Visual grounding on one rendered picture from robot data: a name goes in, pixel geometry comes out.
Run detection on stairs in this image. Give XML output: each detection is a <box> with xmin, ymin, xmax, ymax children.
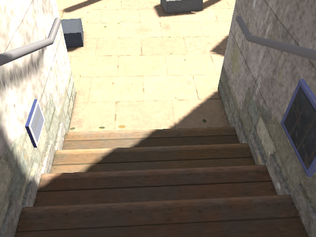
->
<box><xmin>14</xmin><ymin>126</ymin><xmax>308</xmax><ymax>237</ymax></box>

